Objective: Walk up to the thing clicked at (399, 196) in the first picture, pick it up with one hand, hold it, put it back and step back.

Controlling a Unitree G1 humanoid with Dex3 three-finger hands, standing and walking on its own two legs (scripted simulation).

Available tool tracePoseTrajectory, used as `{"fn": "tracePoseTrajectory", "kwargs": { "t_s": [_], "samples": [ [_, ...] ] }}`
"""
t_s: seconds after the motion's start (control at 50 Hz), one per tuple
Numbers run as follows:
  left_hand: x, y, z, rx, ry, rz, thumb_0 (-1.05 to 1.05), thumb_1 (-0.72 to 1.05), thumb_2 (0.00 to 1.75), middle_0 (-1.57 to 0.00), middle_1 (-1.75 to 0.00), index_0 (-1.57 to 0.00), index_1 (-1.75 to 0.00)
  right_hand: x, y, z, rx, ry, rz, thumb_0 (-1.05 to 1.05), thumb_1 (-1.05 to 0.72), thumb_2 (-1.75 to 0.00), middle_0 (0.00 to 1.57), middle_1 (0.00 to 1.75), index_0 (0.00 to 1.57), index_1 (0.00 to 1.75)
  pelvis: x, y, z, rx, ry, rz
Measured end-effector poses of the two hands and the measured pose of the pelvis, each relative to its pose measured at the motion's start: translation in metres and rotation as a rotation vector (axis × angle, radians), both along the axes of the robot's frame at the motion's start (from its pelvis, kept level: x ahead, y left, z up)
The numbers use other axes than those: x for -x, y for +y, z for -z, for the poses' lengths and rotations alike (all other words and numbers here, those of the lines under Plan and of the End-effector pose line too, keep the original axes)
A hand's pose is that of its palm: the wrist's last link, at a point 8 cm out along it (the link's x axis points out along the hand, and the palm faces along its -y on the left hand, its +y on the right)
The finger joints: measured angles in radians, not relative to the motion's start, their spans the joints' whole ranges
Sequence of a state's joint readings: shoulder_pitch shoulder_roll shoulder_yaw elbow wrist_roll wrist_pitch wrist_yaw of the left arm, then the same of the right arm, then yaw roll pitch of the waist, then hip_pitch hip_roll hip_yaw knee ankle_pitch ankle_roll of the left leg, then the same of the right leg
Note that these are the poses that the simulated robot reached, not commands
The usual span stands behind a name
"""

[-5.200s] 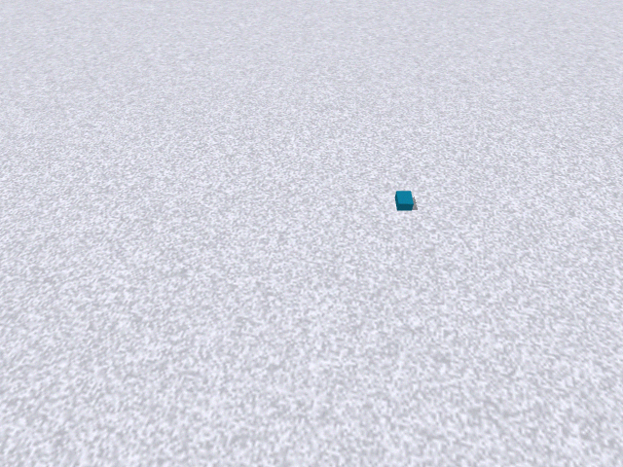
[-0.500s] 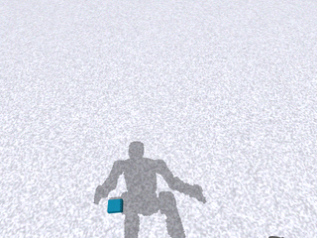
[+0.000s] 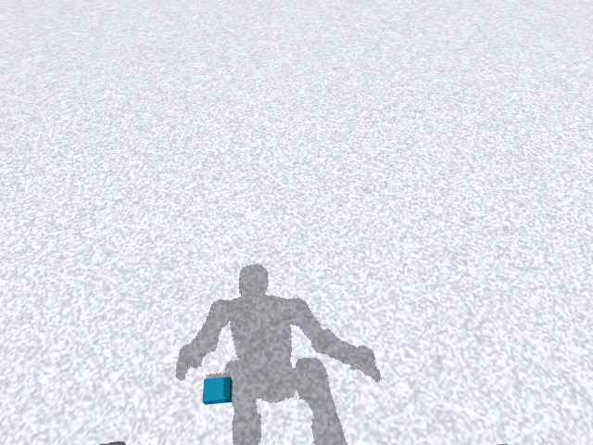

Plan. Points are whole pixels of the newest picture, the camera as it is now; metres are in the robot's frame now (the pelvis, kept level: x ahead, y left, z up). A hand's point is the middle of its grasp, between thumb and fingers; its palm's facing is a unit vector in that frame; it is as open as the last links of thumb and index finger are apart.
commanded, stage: walk up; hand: left
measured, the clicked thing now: (217, 390) +0.39 +0.28 -0.76
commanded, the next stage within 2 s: none
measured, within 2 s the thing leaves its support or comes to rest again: neither
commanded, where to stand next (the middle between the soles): +0.05 +0.02 m, yaw +2 degrees
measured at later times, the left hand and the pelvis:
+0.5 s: hand out of the picture +0.09 +0.26 -0.15, palm faces +0.00 -0.94 -0.35, open 7.4 cm; pelvis +0.01 +0.00 +0.00, yaw +0 degrees
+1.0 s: hand out of the picture +0.14 +0.27 -0.18, palm faces +0.03 -0.92 -0.40, open 7.4 cm; pelvis +0.04 +0.00 -0.02, yaw +2 degrees
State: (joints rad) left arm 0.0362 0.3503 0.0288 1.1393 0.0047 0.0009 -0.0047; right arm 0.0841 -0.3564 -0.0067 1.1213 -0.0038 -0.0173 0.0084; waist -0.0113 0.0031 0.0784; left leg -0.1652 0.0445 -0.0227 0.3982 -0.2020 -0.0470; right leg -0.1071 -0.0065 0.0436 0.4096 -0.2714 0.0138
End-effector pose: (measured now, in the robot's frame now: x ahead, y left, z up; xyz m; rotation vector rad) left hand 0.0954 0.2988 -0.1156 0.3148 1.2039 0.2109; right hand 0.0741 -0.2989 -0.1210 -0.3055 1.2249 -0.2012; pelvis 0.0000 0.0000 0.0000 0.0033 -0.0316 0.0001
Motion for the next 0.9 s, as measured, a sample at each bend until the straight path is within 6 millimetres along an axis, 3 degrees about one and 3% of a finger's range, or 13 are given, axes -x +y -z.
{"fn": "tracePoseTrajectory", "kwargs": {
  "t_s": [0.44,0.64,0.78,0.84,0.9],
  "samples": [
    [0.008,0.003,0.001,0.013,-0.009,-0.006,0.01,0.91,0.9,-0.21,-0.3,-0.2,-0.3,-0.01,0.005,-0.005,-0.003,-0.045,-0.008,0.01,-0.9,-0.9,0.2,0.3,0.21,0.3,-0.001,0.004,0.0,0.0,-0.011,-0.005],
    [0.014,-0.004,-0.003,-0.041,-0.004,-0.014,0.01,0.91,0.9,-0.2,-0.3,-0.2,-0.3,0.008,-0.033,0.007,0.022,0.046,0.023,0.01,-0.9,-0.9,0.2,0.3,0.21,0.3,-0.026,-0.019,0.008,-0.002,-0.011,-0.017],
    [0.031,-0.007,-0.004,-0.055,0.097,-0.05,0.01,0.91,0.9,-0.21,-0.3,-0.2,-0.3,-0.023,-0.037,0.004,0.037,0.072,-0.008,0.01,-0.9,-0.9,0.2,0.3,0.2,0.3,-0.043,-0.016,0.004,0.0,-0.011,-0.01],
    [0.024,-0.001,0.003,-0.066,0.118,-0.062,0.01,0.9,0.9,-0.21,-0.3,-0.2,-0.3,-0.042,-0.03,0.007,0.035,0.064,-0.02,0.01,-0.9,-0.9,0.2,0.3,0.2,0.3,-0.047,-0.011,0.009,0.002,-0.011,-0.01],
    [0.005,0.009,0.018,-0.062,0.102,-0.061,0.01,0.9,0.9,-0.21,-0.3,-0.2,-0.3,-0.06,-0.02,0.015,0.041,0.038,-0.031,0.01,-0.9,-0.9,0.2,0.3,0.2,0.3,-0.052,-0.002,0.021,0.007,-0.008,-0.022]
  ]
}}
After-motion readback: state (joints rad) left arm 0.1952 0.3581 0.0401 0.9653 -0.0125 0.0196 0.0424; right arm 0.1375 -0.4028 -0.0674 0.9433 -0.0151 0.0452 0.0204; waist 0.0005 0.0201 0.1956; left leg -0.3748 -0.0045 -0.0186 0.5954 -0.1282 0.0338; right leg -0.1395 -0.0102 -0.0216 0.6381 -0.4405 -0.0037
